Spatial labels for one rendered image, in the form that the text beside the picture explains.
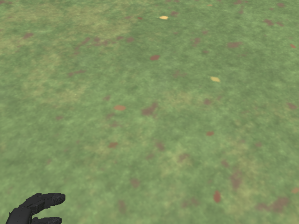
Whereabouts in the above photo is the left robot hand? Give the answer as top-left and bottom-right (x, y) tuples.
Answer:
(6, 192), (65, 224)

